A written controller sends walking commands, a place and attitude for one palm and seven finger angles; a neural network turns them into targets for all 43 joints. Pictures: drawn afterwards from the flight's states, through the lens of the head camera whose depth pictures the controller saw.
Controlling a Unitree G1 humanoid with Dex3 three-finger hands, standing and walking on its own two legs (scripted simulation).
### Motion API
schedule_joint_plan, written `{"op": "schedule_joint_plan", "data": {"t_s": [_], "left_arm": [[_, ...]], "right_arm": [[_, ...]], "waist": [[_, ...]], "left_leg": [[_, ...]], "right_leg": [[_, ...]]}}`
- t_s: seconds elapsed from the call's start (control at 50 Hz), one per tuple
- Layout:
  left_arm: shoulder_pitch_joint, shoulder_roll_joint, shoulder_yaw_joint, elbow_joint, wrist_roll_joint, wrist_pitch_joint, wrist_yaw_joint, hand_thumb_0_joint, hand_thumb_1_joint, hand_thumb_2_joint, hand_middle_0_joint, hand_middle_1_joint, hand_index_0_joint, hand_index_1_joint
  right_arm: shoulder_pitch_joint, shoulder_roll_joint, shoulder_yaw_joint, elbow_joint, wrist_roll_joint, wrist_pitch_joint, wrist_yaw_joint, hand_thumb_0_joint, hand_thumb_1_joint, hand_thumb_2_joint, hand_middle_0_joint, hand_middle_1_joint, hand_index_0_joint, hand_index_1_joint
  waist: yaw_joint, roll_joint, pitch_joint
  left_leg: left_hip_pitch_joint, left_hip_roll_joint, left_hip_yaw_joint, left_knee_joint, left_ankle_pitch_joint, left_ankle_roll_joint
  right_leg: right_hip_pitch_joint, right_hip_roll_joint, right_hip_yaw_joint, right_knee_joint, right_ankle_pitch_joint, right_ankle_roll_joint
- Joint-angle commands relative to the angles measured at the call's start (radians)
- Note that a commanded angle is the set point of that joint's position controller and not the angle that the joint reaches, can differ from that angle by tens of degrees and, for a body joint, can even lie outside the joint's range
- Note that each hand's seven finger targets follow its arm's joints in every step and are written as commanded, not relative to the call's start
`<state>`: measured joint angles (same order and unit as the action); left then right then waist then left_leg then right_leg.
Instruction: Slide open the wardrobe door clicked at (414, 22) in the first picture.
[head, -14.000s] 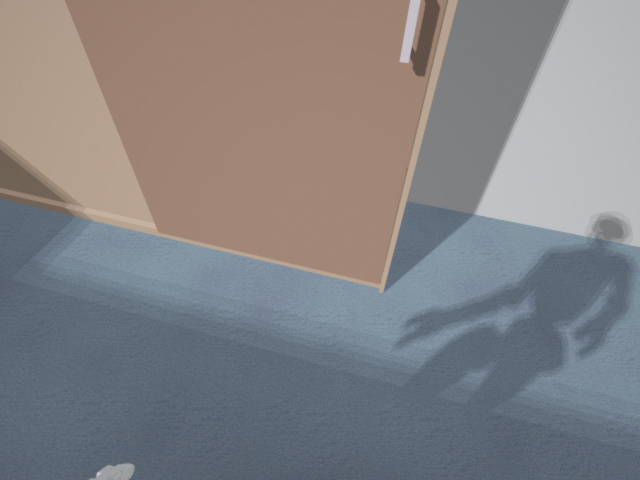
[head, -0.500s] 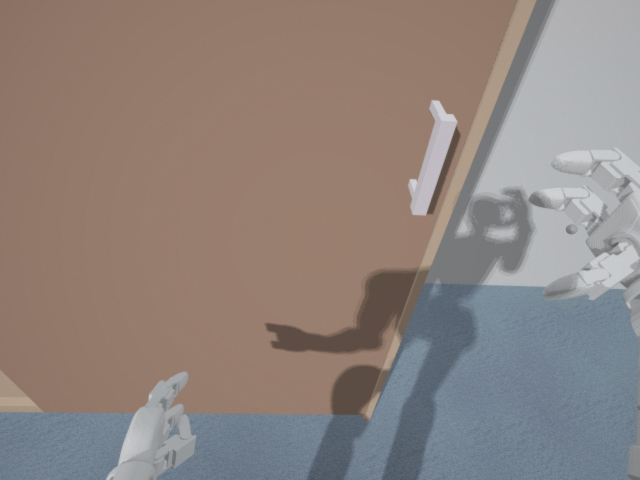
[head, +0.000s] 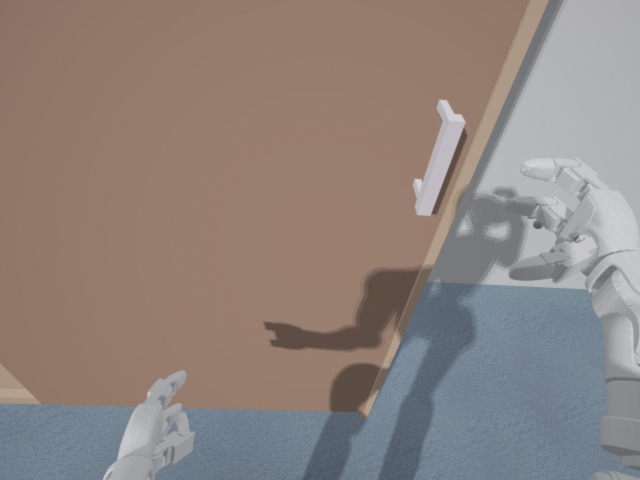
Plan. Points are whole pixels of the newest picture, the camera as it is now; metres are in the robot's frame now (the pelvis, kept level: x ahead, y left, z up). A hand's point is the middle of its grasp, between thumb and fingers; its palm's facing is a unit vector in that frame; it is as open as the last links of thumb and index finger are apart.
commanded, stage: move the hooked fingers beside the handle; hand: right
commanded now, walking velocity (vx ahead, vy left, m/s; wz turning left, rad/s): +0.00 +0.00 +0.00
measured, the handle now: (433, 159) +0.47 -0.12 +0.21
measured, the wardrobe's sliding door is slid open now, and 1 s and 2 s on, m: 0.00 0.00 0.00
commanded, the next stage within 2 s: none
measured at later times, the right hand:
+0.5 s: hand (502, 192) +0.40 -0.18 +0.22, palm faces -0.02 +1.00 -0.01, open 14.0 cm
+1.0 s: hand (498, 201) +0.40 -0.19 +0.20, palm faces +0.01 +1.00 -0.03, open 14.0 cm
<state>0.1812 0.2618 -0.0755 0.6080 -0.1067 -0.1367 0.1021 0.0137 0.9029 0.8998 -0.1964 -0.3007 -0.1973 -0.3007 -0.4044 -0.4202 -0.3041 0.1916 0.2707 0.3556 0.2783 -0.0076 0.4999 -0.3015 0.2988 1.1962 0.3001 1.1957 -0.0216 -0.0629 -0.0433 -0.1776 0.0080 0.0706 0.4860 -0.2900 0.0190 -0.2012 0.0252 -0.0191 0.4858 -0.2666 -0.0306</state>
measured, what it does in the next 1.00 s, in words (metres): stands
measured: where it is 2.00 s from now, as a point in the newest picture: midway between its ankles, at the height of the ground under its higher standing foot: outside the picture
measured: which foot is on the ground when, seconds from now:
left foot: down 0.00-1.00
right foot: down 0.00-1.00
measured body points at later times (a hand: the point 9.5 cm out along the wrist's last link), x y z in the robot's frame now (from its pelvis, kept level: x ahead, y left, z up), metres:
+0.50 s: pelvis +0.00 +0.00 +0.00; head -0.01 +0.02 +0.45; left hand +0.15 +0.26 -0.09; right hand +0.39 -0.24 +0.22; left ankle -0.02 +0.10 -0.74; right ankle +0.00 -0.10 -0.74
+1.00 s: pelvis +0.00 +0.00 +0.00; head -0.01 +0.02 +0.45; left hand +0.14 +0.25 -0.09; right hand +0.39 -0.24 +0.21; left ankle -0.02 +0.10 -0.74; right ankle +0.00 -0.10 -0.74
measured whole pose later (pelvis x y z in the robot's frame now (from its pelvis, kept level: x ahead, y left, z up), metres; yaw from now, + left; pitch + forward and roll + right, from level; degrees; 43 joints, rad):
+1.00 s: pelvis +0.00 +0.00 +0.00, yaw +2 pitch +0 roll +0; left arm 0.25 0.26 -0.05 0.62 -0.10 -0.07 0.09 0.01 0.90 0.90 -0.20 -0.30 -0.20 -0.30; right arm -0.53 -0.38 -0.27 0.40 0.22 0.24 0.19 -0.01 0.50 -0.30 0.30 1.20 0.30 1.20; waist 0.01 -0.04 -0.04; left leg -0.18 -0.01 0.05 0.46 -0.27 0.02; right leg -0.20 0.01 -0.04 0.46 -0.26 -0.03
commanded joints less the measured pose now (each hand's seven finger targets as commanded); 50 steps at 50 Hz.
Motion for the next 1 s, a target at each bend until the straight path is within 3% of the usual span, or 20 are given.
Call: {"op": "schedule_joint_plan", "data": {"t_s": [0.0,0.08,0.1,0.12,0.16,0.18,0.26,0.34,0.42,0.48,0.5,0.54,0.6,0.64,0.68,0.78,0.84,0.88,0.94,0.98], "left_arm": [[-0.131,0.107,0.044,-0.169,0.008,-0.057,0.002,0.0,0.9,0.9,-0.2,-0.3,-0.2,-0.3],[-0.106,0.112,0.046,-0.145,0.01,-0.05,0.001,0.0,0.9,0.9,-0.2,-0.3,-0.2,-0.3],[-0.113,0.111,0.044,-0.144,0.007,-0.044,0.002,0.0,0.9,0.9,-0.2,-0.3,-0.2,-0.3],[-0.104,0.114,0.046,-0.139,0.006,-0.04,0.003,0.0,0.9,0.9,-0.2,-0.3,-0.2,-0.3],[-0.093,0.12,0.049,-0.139,0.005,-0.029,0.004,0.0,0.9,0.9,-0.2,-0.3,-0.2,-0.3],[-0.085,0.125,0.053,-0.138,0.003,-0.023,0.003,0.0,0.9,0.9,-0.2,-0.3,-0.2,-0.3],[-0.09,0.117,0.055,-0.153,0.005,-0.026,0.004,0.0,0.9,0.9,-0.2,-0.3,-0.2,-0.3],[-0.071,0.117,0.058,-0.139,0.01,-0.033,0.005,0.0,0.9,0.9,-0.2,-0.3,-0.2,-0.3],[-0.05,0.126,0.061,-0.116,0.005,-0.021,0.003,0.0,0.9,0.9,-0.2,-0.3,-0.2,-0.3],[-0.043,0.131,0.069,-0.123,0.004,-0.009,-0.004,0.0,0.9,0.9,-0.2,-0.3,-0.2,-0.3],[-0.044,0.128,0.066,-0.126,0.004,-0.005,-0.004,0.0,0.9,0.9,-0.2,-0.3,-0.2,-0.3],[-0.037,0.128,0.07,-0.127,0.005,-0.003,-0.005,0.0,0.9,0.9,-0.2,-0.3,-0.2,-0.3],[-0.042,0.125,0.072,-0.137,0.009,-0.004,-0.005,0.0,0.9,0.9,-0.2,-0.3,-0.2,-0.3],[-0.034,0.118,0.071,-0.126,0.011,-0.009,-0.004,0.0,0.9,0.9,-0.2,-0.3,-0.2,-0.3],[-0.027,0.123,0.073,-0.12,0.014,-0.008,-0.006,0.0,0.9,0.9,-0.2,-0.3,-0.2,-0.3],[-0.023,0.129,0.074,-0.122,0.011,0.015,-0.011,0.0,0.9,0.9,-0.2,-0.3,-0.2,-0.3],[-0.028,0.129,0.071,-0.134,0.008,0.026,-0.01,0.0,0.9,0.9,-0.2,-0.3,-0.2,-0.3],[-0.036,0.129,0.075,-0.147,0.008,0.025,-0.009,0.0,0.9,0.9,-0.2,-0.3,-0.2,-0.3],[-0.053,0.115,0.069,-0.154,0.01,0.007,-0.005,0.0,0.9,0.9,-0.2,-0.3,-0.2,-0.3],[-0.055,0.108,0.067,-0.146,0.011,-0.004,-0.004,0.0,0.9,0.9,-0.2,-0.3,-0.2,-0.3]], "right_arm": [[-0.447,-0.21,-0.066,-0.264,0.028,-0.126,-0.003,0.0,0.5,-0.3,0.3,1.2,0.3,1.2],[-0.445,-0.249,-0.102,-0.173,0.01,-0.14,-0.037,0.0,0.5,-0.3,0.3,1.2,0.3,1.2],[-0.452,-0.217,-0.069,-0.141,0.003,-0.127,-0.041,0.0,0.5,-0.3,0.3,1.2,0.3,1.2],[-0.473,-0.228,-0.073,-0.115,-0.004,-0.117,-0.05,0.0,0.5,-0.3,0.3,1.2,0.3,1.2],[-0.457,-0.226,-0.065,-0.06,-0.014,-0.095,-0.057,0.0,0.5,-0.3,0.3,1.2,0.3,1.2],[-0.452,-0.229,-0.061,-0.035,-0.016,-0.089,-0.057,0.0,0.5,-0.3,0.3,1.2,0.3,1.2],[-0.571,-0.214,-0.032,-0.127,-0.012,-0.132,-0.046,0.0,0.5,-0.3,0.3,1.2,0.3,1.2],[-0.601,-0.236,-0.065,-0.118,0.002,-0.191,-0.044,0.0,0.5,-0.3,0.3,1.2,0.3,1.2],[-0.57,-0.228,-0.059,0.024,-0.009,-0.168,-0.054,0.0,0.5,-0.3,0.3,1.2,0.3,1.2],[-0.516,-0.22,-0.052,0.06,-0.024,-0.143,-0.068,0.0,0.5,-0.3,0.3,1.2,0.3,1.2],[-0.549,-0.195,-0.026,0.051,-0.025,-0.141,-0.07,0.0,0.5,-0.3,0.3,1.2,0.3,1.2],[-0.608,-0.186,-0.015,0.032,-0.024,-0.152,-0.075,0.0,0.5,-0.3,0.3,1.2,0.3,1.2],[-0.649,-0.204,-0.032,-0.059,-0.019,-0.196,-0.08,0.0,0.5,-0.3,0.3,1.2,0.3,1.2],[-0.707,-0.172,-0.01,-0.056,-0.018,-0.217,-0.087,0.0,0.5,-0.3,0.3,1.2,0.3,1.2],[-0.653,-0.205,-0.043,-0.039,-0.023,-0.222,-0.097,0.0,0.5,-0.3,0.3,1.2,0.3,1.2],[-0.527,-0.206,-0.056,0.091,-0.045,-0.163,-0.11,0.0,0.5,-0.3,0.3,1.2,0.3,1.2],[-0.545,-0.188,-0.03,0.084,-0.041,-0.146,-0.098,0.0,0.5,-0.3,0.3,1.2,0.3,1.2],[-0.564,-0.196,-0.032,0.015,-0.034,-0.17,-0.09,0.0,0.5,-0.3,0.3,1.2,0.3,1.2],[-0.69,-0.165,0.004,-0.136,-0.023,-0.226,-0.08,0.0,0.5,-0.3,0.3,1.2,0.3,1.2],[-0.714,-0.131,0.037,-0.185,-0.016,-0.247,-0.081,0.0,0.5,-0.3,0.3,1.2,0.3,1.2]], "waist": [[0.008,0.043,-0.272],[0.002,0.052,-0.22],[0.01,0.028,-0.194],[0.014,0.028,-0.177],[0.017,0.038,-0.167],[0.016,0.078,-0.162],[0.03,0.015,-0.264],[0.029,0.033,-0.311],[0.031,0.06,-0.22],[0.017,0.045,-0.218],[0.027,0.045,-0.209],[0.038,0.049,-0.224],[0.032,0.052,-0.317],[0.045,0.044,-0.313],[0.03,0.057,-0.304],[0.014,0.071,-0.222],[0.027,0.065,-0.203],[0.027,0.08,-0.244],[0.044,0.007,-0.317],[0.051,-0.023,-0.322]], "left_leg": [[0.015,0.014,-0.03,-0.051,0.338,0.009],[-0.002,0.011,-0.031,-0.064,0.305,0.009],[-0.014,0.015,-0.035,-0.068,0.287,0.009],[-0.021,0.016,-0.034,-0.071,0.282,0.01],[-0.025,0.017,-0.036,-0.075,0.271,0.008],[-0.017,0.014,-0.037,-0.08,0.276,0.007],[0.006,0.017,-0.043,-0.066,0.326,0.01],[0.036,0.012,-0.045,-0.059,0.378,0.01],[0.007,0.013,-0.045,-0.075,0.35,0.007],[0.013,0.015,-0.045,-0.071,0.359,0.009],[0.007,0.016,-0.044,-0.072,0.361,0.009],[-0.005,0.013,-0.043,-0.071,0.352,0.009],[0.044,0.01,-0.047,-0.058,0.408,0.01],[0.021,0.006,-0.044,-0.058,0.395,0.009],[0.032,0.005,-0.043,-0.062,0.39,0.01],[0.027,0.01,-0.044,-0.071,0.364,0.01],[0.016,0.013,-0.045,-0.075,0.349,0.009],[0.03,0.01,-0.046,-0.073,0.358,0.01],[0.026,0.007,-0.049,-0.064,0.381,0.014],[0.005,0.003,-0.046,-0.067,0.377,0.014]], "right_leg": [[0.171,-0.026,0.065,-0.029,0.289,-0.01],[0.141,-0.03,0.063,-0.039,0.261,-0.006],[0.128,-0.028,0.057,-0.046,0.238,-0.006],[0.119,-0.028,0.059,-0.048,0.231,-0.005],[0.098,-0.029,0.056,-0.052,0.217,-0.006],[0.088,-0.031,0.056,-0.049,0.218,-0.009],[0.153,-0.028,0.052,-0.034,0.267,-0.012],[0.176,-0.03,0.052,-0.027,0.314,-0.015],[0.118,-0.031,0.041,-0.04,0.269,-0.015],[0.1,-0.031,0.037,-0.04,0.283,-0.013],[0.101,-0.03,0.038,-0.045,0.283,-0.014],[0.117,-0.033,0.04,-0.04,0.279,-0.014],[0.164,-0.035,0.041,-0.032,0.345,-0.018],[0.183,-0.038,0.044,-0.031,0.343,-0.016],[0.173,-0.042,0.045,-0.034,0.345,-0.016],[0.097,-0.039,0.033,-0.053,0.294,-0.012],[0.087,-0.037,0.032,-0.058,0.268,-0.012],[0.115,-0.042,0.036,-0.051,0.288,-0.017],[0.2,-0.04,0.043,-0.039,0.335,-0.018],[0.238,-0.046,0.051,-0.032,0.363,-0.015]]}}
